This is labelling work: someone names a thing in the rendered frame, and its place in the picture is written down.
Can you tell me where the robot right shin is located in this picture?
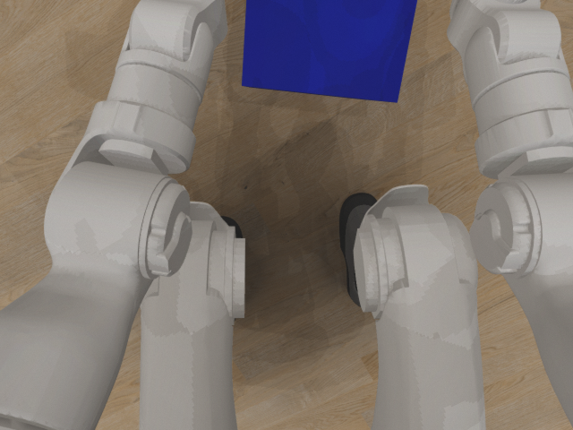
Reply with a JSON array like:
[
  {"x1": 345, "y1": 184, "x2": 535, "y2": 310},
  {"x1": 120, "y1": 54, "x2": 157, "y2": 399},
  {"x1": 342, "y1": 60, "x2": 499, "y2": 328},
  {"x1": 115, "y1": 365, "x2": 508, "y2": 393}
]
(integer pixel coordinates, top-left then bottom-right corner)
[{"x1": 360, "y1": 185, "x2": 478, "y2": 291}]

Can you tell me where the left robot upper arm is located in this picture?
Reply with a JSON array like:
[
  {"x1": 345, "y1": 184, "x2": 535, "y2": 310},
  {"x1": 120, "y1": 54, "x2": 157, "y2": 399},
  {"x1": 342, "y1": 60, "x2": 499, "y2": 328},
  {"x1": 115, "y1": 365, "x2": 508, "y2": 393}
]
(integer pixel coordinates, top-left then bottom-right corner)
[{"x1": 0, "y1": 161, "x2": 192, "y2": 430}]

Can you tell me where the right robot forearm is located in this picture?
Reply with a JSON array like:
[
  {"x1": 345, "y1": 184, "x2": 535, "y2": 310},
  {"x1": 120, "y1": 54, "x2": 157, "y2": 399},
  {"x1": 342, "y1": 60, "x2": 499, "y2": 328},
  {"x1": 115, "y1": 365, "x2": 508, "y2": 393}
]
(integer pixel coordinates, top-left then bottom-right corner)
[{"x1": 447, "y1": 0, "x2": 573, "y2": 179}]

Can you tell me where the right robot upper arm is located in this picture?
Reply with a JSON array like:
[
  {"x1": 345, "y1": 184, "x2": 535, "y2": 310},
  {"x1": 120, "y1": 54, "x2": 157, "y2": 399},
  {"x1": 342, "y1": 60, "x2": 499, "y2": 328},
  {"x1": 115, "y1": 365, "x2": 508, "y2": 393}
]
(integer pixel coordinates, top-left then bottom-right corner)
[{"x1": 469, "y1": 173, "x2": 573, "y2": 427}]

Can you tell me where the right robot foot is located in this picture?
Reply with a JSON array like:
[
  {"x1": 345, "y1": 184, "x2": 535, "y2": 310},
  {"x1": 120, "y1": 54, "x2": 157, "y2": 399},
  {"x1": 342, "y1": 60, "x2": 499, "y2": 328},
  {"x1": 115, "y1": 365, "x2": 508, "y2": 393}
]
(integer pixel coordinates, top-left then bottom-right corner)
[{"x1": 339, "y1": 193, "x2": 377, "y2": 307}]

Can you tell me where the left robot forearm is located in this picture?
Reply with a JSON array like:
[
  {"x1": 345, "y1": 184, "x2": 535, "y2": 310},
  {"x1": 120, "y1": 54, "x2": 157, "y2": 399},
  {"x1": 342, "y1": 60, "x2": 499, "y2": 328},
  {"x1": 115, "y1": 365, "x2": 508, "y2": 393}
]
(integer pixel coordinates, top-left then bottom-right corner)
[{"x1": 44, "y1": 0, "x2": 228, "y2": 250}]

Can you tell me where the carton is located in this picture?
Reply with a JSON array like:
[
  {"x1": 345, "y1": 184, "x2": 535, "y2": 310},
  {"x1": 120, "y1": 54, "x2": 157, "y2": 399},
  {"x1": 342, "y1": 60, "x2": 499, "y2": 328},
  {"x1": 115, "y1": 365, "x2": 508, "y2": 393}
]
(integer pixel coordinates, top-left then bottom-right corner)
[{"x1": 242, "y1": 0, "x2": 417, "y2": 103}]

